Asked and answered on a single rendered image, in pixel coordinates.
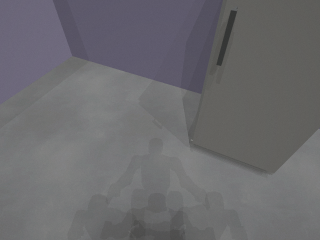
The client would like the fridge door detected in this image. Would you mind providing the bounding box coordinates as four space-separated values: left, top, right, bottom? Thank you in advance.
192 0 320 173

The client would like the handle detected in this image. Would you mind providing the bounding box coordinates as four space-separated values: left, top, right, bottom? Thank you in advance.
216 6 238 66

